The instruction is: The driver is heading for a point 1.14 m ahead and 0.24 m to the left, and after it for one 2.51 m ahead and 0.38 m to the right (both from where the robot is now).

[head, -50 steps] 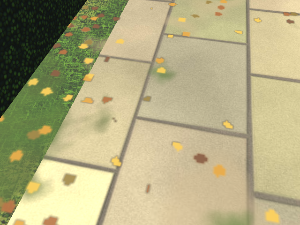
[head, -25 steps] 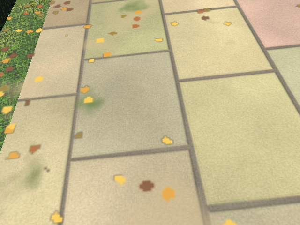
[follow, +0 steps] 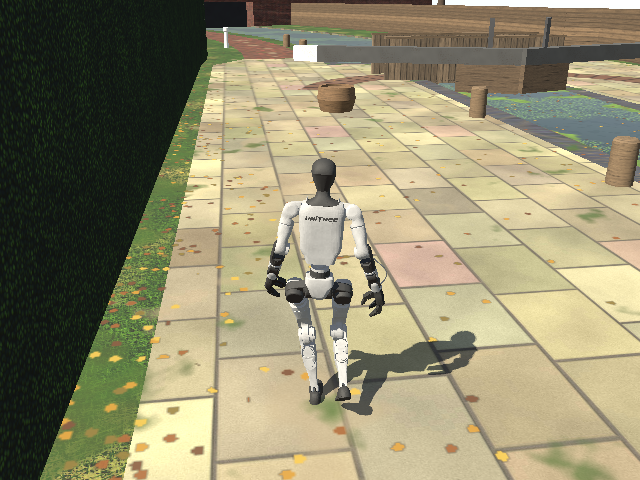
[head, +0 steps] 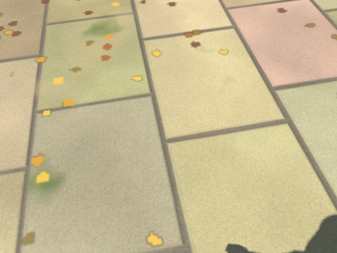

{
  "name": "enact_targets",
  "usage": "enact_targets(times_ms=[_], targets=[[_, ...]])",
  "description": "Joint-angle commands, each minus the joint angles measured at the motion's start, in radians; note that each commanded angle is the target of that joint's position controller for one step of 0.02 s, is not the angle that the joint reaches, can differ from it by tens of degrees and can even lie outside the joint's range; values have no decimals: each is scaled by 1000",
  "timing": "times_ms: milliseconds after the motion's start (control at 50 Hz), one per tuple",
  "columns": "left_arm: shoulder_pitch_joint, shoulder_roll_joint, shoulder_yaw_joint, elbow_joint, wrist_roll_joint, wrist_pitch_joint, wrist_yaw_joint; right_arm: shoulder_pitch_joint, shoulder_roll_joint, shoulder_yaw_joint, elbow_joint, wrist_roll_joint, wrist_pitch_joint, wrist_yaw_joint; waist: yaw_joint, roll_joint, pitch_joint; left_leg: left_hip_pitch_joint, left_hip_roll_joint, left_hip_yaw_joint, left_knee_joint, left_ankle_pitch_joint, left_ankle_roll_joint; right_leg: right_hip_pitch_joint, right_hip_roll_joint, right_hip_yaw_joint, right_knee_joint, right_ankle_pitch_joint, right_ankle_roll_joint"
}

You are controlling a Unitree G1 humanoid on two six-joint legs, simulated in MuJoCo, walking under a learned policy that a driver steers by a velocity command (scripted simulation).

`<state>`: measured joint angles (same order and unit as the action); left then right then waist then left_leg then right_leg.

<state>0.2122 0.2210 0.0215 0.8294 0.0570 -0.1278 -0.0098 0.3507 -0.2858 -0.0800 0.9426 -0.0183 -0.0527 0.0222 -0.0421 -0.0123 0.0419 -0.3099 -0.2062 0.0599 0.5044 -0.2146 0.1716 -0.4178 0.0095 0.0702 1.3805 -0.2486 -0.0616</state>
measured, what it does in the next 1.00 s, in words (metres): walks ahead, turning left: right foot, then left foot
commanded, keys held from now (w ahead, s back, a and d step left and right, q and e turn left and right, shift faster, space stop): w+q+shift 0.54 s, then w+shift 0.18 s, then w+e+shift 0.28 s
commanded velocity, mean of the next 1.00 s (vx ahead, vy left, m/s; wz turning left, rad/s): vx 1.00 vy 0.00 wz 0.53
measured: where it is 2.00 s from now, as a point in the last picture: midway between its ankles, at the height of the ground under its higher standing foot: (92, 101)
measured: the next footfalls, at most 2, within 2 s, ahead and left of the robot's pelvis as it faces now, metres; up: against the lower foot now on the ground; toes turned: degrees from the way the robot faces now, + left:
right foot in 0.30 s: +0.52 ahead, -0.13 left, +0.00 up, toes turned +18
left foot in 0.76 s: +0.78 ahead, +0.25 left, +0.00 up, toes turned +38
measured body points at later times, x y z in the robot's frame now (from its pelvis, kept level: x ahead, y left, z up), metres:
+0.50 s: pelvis +0.45 -0.02 +0.02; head +0.48 -0.01 +0.47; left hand +0.39 +0.28 -0.09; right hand +0.71 -0.23 -0.08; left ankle +0.39 +0.06 -0.62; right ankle +0.48 -0.14 -0.72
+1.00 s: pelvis +0.84 +0.22 +0.02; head +0.85 +0.23 +0.46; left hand +0.80 +0.50 -0.11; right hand +0.99 -0.02 -0.11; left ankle +0.75 +0.23 -0.72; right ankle +0.99 +0.13 -0.63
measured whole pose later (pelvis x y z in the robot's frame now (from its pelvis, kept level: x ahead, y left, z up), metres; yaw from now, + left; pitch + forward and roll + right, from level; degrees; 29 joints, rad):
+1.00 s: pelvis +0.84 +0.22 +0.02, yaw +31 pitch +0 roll +2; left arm 0.25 0.26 0.03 0.80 0.02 -0.03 -0.04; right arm 0.43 -0.29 -0.05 0.88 -0.02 -0.11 0.02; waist -0.02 -0.03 0.02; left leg -0.02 -0.10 0.15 0.31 -0.27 0.10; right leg -0.71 -0.12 0.04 1.16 -0.15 -0.07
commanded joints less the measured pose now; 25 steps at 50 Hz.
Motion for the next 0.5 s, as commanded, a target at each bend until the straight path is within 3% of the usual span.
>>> enact_targets(times_ms=[20, 40, 80, 100, 120, 140, 180, 220, 260, 280, 300, 320, 340, 360, 380, 400, 420, 440, 500], targets=[[4, 55, -9, -120, 36, 20, -8, 19, -52, 5, -42, 11, -43, -7, 93, -45, 20, 22, 284, -518, -327, -94, 155, -234, -93, 21, -72, -33, 34], [-31, 61, -16, -150, 36, 31, -11, 24, -83, -1, -52, 14, -52, -8, 95, -16, 48, -38, 292, -525, -364, -87, 174, -251, -114, 6, -144, -20, 56], [-198, 84, -24, -221, 15, 31, -15, 56, -81, 0, -69, 16, -60, -7, 54, -31, 110, -126, 260, -474, -416, 25, 159, -226, -118, -45, -362, 102, 93], [-269, 76, -32, -243, 5, 27, -22, 79, -83, -3, -76, 18, -61, -7, 26, -34, 117, -148, 228, -436, -418, 96, 129, -166, -104, -66, -485, 189, 103], [-293, 58, -37, -247, 0, 31, -27, 91, -90, -8, -78, 20, -58, -5, 4, -21, 90, -129, 192, -401, -415, 175, 90, -118, -74, -88, -553, 281, 99], [-318, 44, -45, -267, -8, 28, -31, 121, -115, -15, -78, 27, -57, -6, -15, 47, 85, -106, 205, -412, -381, 306, 76, -78, -62, -91, -644, 341, 96], [-368, 55, -45, -288, -17, 27, -25, 183, -114, -18, -67, 33, -52, -3, -60, 56, 47, 52, 216, -418, -325, 509, 49, -76, -21, -103, -733, 377, 87], [-369, 74, -41, -302, -22, 23, -16, 178, -130, -25, -76, 30, -44, -15, -57, 75, 10, 165, 229, -430, -248, 598, 26, -19, 2, -86, -849, 346, 75], [-227, 153, -7, -268, -28, 17, 4, 150, -178, -36, -89, 24, -46, -20, 18, 83, -115, 237, 235, -436, -31, 819, -16, 190, 44, -69, -897, 231, 53], [-66, 193, 13, -233, -32, 11, 18, 98, -216, -46, -104, 23, -50, -15, 116, 90, -201, 189, 216, -430, 160, 787, -30, 377, 15, -48, -913, 192, 40], [145, 258, 41, -190, -20, 9, 41, 48, -181, -40, -128, 20, -60, -8, 212, 70, -314, 41, 183, -406, 401, 599, -33, 632, -97, 31, -851, 36, 19], [275, 314, 62, -167, 28, 11, 57, 85, 2, 2, -164, 40, -64, -13, 194, -161, -430, -236, 110, -292, 729, -178, -37, 899, -411, 369, -872, -208, -29], [213, 344, 78, -163, 21, 19, 36, 148, -30, 16, -223, 75, -51, -20, 121, -380, -547, -405, 117, -205, 918, -268, -43, 927, -534, 813, -1041, -391, -118], [101, 210, 62, -189, 10, 27, 27, 45, -91, 7, -192, 42, -29, -28, 128, -178, -355, -473, 197, -176, 921, -137, -40, 759, -443, 670, -1091, -505, -97], [57, 141, 44, -178, 0, 27, 21, -23, -95, 3, -198, 19, -18, -14, 123, -70, -218, -468, 223, -157, 870, -69, -49, 613, -395, 487, -1093, -342, -78], [62, 123, 40, -154, 6, 26, 19, -60, -80, 3, -203, 7, -8, 0, 109, -12, -153, -448, 250, -151, 846, -58, -58, 515, -362, 368, -1110, -167, -63], [101, 121, 37, -120, 2, 20, 22, -86, -53, 7, -226, -12, 4, 16, 96, -31, -114, -444, 274, -147, 829, -63, -63, 452, -336, 273, -1122, -75, -61], [118, 111, 37, -88, -8, 13, 17, -97, -27, 14, -245, -17, 19, 27, 73, -67, -83, -446, 294, -141, 823, -67, -68, 398, -325, 216, -1145, -55, -54], [154, 74, 28, -33, -39, -8, -2, -194, 3, 31, -315, -20, 45, 47, 49, -66, -15, -512, 327, -113, 800, 2, -65, 348, -293, 4, -1181, 199, -7]])
Velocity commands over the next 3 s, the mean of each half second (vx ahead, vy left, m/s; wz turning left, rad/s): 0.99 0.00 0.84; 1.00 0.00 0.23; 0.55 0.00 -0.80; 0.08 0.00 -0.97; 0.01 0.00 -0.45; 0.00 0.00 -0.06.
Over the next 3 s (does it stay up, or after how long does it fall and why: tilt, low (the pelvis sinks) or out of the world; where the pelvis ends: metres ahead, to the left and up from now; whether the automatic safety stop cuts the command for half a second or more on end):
stays up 1.30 0.41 0.01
